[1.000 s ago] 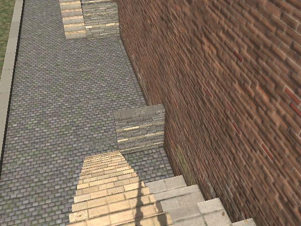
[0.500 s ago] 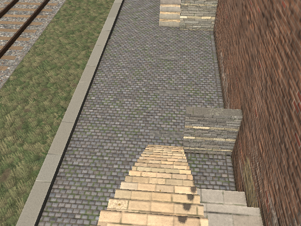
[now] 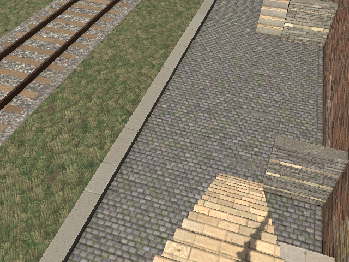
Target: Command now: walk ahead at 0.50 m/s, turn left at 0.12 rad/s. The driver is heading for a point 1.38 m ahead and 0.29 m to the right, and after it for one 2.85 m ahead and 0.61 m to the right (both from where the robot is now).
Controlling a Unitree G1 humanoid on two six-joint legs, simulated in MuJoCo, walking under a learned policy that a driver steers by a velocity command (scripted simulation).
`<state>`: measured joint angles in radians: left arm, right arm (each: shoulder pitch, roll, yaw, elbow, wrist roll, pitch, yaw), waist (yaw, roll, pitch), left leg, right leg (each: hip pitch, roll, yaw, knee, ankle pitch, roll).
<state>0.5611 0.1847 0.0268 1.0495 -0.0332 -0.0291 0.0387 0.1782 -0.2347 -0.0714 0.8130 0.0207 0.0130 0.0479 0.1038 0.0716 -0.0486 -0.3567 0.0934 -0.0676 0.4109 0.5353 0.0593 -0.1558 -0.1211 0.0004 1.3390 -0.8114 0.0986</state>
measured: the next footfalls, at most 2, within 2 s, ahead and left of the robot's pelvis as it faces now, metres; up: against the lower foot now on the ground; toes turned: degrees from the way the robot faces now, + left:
right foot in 0.52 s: +0.32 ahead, -0.13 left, -0.21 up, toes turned -5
left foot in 0.88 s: +0.54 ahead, +0.01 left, -0.43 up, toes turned -29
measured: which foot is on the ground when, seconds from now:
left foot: down 0.00-0.50, up 0.52-0.86, down 0.88-1.00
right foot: down 0.00-0.00, up 0.02-0.50, down 0.52-0.88, up 0.90-1.00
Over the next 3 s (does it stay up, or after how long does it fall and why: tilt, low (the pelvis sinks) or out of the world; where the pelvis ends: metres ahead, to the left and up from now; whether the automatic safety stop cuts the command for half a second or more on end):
stays up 1.39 -0.36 -1.38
